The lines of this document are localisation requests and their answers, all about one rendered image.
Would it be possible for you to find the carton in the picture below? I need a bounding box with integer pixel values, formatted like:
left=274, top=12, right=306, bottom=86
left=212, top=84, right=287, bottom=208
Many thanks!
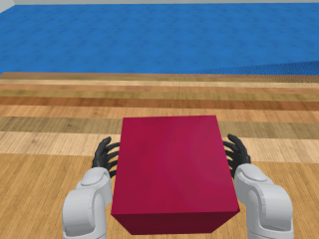
left=111, top=115, right=240, bottom=235

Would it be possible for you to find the left robot forearm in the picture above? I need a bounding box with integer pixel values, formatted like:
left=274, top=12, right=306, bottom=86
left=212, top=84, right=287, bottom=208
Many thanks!
left=62, top=167, right=114, bottom=239

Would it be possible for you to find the right robot forearm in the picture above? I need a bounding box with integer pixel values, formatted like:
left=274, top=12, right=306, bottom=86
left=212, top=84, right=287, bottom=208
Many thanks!
left=233, top=163, right=294, bottom=239

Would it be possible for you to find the left robot hand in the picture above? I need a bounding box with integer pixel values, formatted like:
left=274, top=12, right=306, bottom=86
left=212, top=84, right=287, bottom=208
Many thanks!
left=92, top=136, right=120, bottom=178

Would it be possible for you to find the right robot hand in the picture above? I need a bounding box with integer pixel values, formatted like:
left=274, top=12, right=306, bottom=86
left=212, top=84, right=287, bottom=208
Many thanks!
left=222, top=133, right=251, bottom=180

